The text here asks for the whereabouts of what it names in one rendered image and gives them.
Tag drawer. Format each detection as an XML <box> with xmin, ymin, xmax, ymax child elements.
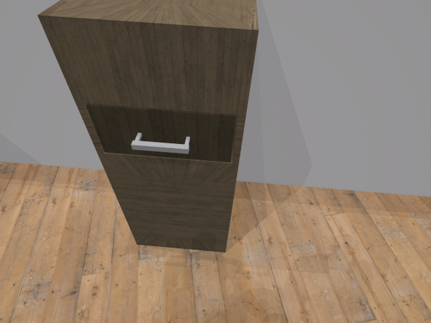
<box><xmin>86</xmin><ymin>104</ymin><xmax>236</xmax><ymax>162</ymax></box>

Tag cabinet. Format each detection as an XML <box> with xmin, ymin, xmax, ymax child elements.
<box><xmin>38</xmin><ymin>0</ymin><xmax>259</xmax><ymax>252</ymax></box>

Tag handle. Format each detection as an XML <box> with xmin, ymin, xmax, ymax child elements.
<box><xmin>131</xmin><ymin>133</ymin><xmax>190</xmax><ymax>154</ymax></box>

